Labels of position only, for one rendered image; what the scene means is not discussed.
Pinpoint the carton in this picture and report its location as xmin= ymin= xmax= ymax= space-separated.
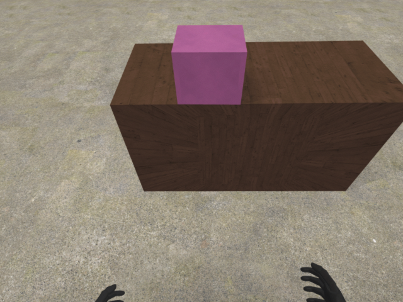
xmin=171 ymin=25 xmax=247 ymax=104

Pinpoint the right robot hand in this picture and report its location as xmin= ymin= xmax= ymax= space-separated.
xmin=300 ymin=262 xmax=346 ymax=302

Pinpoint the pedestal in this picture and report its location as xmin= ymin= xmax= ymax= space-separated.
xmin=110 ymin=40 xmax=403 ymax=191

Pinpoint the left robot hand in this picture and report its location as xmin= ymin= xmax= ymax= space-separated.
xmin=95 ymin=284 xmax=125 ymax=302

